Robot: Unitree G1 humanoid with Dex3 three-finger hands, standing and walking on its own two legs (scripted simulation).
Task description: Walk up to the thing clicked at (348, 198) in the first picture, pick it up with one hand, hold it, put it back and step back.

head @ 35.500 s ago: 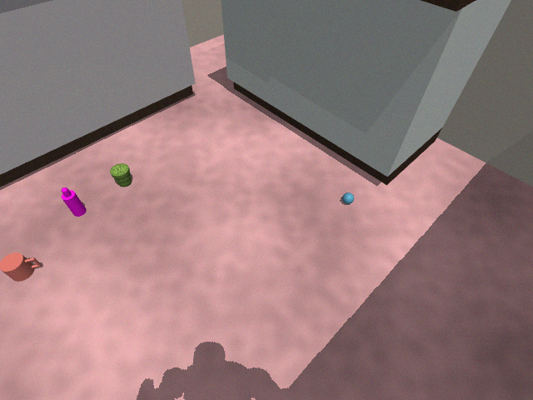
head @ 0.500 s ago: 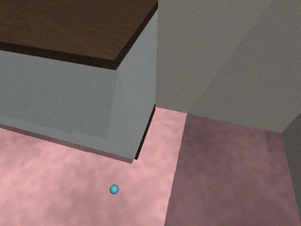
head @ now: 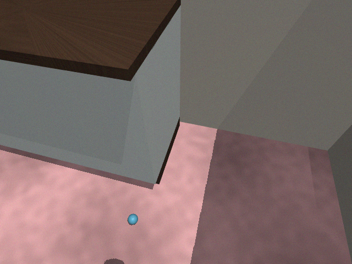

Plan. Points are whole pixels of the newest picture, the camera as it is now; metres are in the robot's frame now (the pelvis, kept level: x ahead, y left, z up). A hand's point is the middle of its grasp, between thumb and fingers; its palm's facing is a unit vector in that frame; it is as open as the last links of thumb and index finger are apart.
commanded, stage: stand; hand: left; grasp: from above
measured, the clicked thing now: (132, 219) +0.44 +0.26 -0.75
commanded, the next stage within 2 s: step back in 0.94 s
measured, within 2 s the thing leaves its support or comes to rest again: neither
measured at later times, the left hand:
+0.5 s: hand out of the picture +0.09 +0.25 -0.16, palm faces +0.02 -0.94 -0.33, open 7.4 cm
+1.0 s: hand out of the picture +0.08 +0.25 -0.16, palm faces +0.02 -0.94 -0.34, open 7.4 cm
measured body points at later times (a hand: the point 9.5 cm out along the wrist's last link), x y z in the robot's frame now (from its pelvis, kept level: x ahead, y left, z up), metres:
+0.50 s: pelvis +0.01 +0.00 +0.00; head +0.02 +0.00 +0.45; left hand +0.09 +0.29 -0.13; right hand +0.08 -0.29 -0.14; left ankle -0.02 +0.13 -0.75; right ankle +0.01 -0.12 -0.75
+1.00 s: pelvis +0.00 +0.00 +0.00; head +0.02 +0.00 +0.45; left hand +0.08 +0.30 -0.13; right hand +0.07 -0.30 -0.14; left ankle -0.02 +0.13 -0.75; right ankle +0.01 -0.12 -0.75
